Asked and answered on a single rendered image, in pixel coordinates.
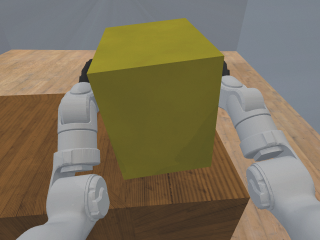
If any right robot upper arm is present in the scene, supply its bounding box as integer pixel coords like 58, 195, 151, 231
246, 155, 320, 240

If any robot right forearm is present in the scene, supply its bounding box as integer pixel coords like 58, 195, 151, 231
218, 75, 316, 194

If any pedestal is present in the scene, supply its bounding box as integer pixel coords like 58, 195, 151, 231
0, 93, 250, 240

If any robot left forearm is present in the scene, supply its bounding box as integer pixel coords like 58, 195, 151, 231
46, 82, 101, 217

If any carton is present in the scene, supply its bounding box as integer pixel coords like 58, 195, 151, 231
86, 18, 225, 180

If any left robot hand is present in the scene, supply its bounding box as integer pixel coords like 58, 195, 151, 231
79, 59, 93, 83

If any left robot upper arm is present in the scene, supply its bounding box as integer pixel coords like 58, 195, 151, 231
16, 174, 110, 240

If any right robot hand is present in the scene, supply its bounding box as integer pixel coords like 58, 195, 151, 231
222, 61, 230, 77

